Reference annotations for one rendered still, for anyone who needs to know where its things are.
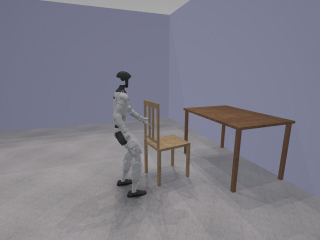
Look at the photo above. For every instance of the left robot upper arm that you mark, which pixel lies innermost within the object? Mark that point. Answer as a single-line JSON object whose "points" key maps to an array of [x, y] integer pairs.
{"points": [[129, 109]]}

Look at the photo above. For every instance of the humanoid robot torso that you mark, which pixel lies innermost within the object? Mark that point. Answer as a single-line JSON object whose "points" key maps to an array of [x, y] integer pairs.
{"points": [[123, 113]]}

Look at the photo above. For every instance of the robot right foot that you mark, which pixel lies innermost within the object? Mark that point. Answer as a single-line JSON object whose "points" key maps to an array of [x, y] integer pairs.
{"points": [[136, 194]]}

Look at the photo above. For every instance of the robot left forearm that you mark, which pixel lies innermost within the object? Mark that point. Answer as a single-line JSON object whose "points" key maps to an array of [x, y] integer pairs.
{"points": [[136, 115]]}

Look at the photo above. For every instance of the right robot upper arm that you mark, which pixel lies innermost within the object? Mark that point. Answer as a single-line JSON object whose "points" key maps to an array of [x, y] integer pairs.
{"points": [[122, 98]]}

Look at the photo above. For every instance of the robot right forearm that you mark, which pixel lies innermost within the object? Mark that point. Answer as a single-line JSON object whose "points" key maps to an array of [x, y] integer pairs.
{"points": [[121, 125]]}

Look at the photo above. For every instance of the left robot hand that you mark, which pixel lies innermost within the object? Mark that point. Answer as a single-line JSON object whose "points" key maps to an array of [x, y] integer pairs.
{"points": [[146, 122]]}

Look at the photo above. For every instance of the right robot hand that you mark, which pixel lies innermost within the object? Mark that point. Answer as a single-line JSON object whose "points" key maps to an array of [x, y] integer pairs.
{"points": [[131, 143]]}

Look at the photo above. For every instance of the chair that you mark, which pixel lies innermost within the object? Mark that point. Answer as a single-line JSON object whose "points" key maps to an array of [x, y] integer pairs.
{"points": [[163, 143]]}

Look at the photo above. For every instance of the table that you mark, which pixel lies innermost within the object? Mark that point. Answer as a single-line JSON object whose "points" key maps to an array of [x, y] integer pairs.
{"points": [[240, 119]]}

